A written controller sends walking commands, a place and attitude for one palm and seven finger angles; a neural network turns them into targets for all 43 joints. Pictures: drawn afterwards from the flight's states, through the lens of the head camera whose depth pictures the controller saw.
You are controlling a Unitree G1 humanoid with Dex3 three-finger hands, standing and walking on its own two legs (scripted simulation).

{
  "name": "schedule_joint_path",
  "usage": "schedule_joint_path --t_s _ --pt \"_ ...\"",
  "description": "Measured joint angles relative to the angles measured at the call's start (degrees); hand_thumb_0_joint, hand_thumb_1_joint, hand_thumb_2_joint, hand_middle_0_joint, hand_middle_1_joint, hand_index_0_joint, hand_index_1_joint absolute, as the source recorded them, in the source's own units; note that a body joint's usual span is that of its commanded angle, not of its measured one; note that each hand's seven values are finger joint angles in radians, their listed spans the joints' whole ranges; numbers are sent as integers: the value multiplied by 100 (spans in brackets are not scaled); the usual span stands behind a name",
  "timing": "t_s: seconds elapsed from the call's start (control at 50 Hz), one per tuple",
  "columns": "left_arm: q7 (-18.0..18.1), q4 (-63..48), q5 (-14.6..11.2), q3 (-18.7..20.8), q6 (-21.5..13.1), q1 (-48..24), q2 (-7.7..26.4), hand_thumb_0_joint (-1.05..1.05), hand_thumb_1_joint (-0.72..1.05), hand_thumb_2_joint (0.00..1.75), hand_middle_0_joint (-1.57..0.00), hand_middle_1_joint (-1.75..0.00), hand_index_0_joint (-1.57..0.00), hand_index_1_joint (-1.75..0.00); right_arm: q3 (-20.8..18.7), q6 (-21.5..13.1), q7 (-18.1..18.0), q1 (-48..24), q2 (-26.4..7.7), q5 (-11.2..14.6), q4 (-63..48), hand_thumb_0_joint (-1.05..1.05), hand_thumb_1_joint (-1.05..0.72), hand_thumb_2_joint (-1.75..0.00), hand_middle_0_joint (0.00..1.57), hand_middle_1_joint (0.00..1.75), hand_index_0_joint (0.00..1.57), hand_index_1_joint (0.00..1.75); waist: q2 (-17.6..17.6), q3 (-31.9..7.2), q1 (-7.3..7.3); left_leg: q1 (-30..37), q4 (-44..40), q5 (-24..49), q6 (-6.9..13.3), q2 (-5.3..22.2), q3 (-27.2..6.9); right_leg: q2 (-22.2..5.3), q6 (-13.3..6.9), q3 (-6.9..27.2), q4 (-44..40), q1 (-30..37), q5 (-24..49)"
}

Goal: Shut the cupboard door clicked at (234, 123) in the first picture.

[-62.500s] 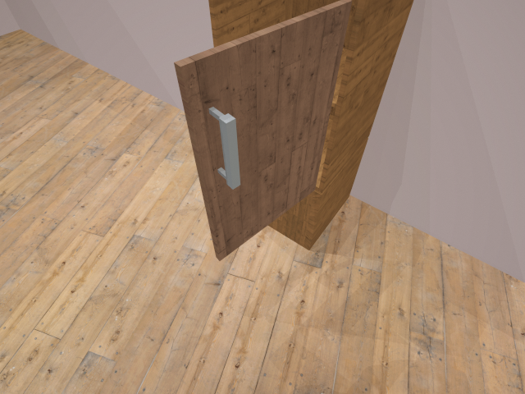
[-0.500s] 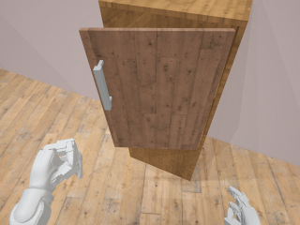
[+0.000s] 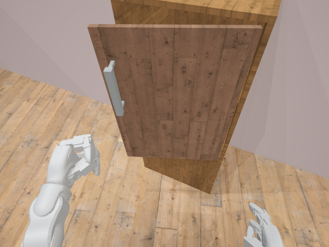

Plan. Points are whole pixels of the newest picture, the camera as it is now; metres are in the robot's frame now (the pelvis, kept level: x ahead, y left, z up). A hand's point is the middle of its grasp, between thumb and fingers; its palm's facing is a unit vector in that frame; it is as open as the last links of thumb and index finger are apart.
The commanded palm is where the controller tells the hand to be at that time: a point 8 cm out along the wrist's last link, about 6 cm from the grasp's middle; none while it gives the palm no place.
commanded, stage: bring the fist close to the handle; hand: left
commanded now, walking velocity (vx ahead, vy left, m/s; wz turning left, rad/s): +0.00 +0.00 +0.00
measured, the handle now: (116, 89) +0.51 +0.19 +0.10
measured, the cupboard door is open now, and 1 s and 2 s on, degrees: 21 21 11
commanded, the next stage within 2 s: push the door shut along its arc in 1.16 s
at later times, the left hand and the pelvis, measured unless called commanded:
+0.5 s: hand (115, 128) +0.36 +0.15 +0.10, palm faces +0.01 -1.00 -0.03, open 3.1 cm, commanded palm +0.35 +0.20 +0.10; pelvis +0.01 +0.00 +0.00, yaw -1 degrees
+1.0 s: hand (122, 109) +0.44 +0.15 +0.09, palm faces +0.02 -1.00 +0.00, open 3.1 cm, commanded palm +0.41 +0.21 +0.10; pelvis +0.01 +0.01 +0.00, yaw -3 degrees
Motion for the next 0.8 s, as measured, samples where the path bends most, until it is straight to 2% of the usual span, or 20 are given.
schedule_joint_path --t_s 0.2,0.3,0.46,0.64,0.8 --pt "356 534 244 -149 205 -694 -166 1 90 90 -130 -150 -130 -150 -32 220 121 62 43 -37 -8 1 -90 -90 20 30 20 30 -54 -68 -106 118 -188 19 35 -23 162 -21 42 160 -92 12 28" --pt "531 803 370 -166 161 -1000 -197 1 90 90 -130 -150 -130 -150 -62 351 157 69 38 -51 30 1 -90 -90 20 30 20 30 -64 -52 -118 141 -219 18 37 -16 186 -13 45 185 -123 24 38" --pt "608 1661 433 -111 91 -1827 -129 1 90 90 -130 -150 -130 -150 -86 550 142 34 17 -41 155 1 -90 -90 20 30 20 30 -74 -31 -145 88 -236 47 31 -7 172 0 35 173 -150 -22 67" --pt "644 2936 493 38 -92 -2909 -31 1 90 90 -130 -150 -130 -150 -102 758 138 61 -4 -42 261 1 -90 -90 20 30 20 30 -117 -46 -253 -79 -222 84 20 12 176 19 19 180 -122 -201 101" --pt "616 4130 557 296 -409 -3847 174 1 90 90 -130 -150 -130 -150 -167 931 162 242 -44 -53 354 1 -90 -90 20 30 20 30 -135 -87 -393 -356 -117 76 18 47 178 49 8 188 -47 -472 116"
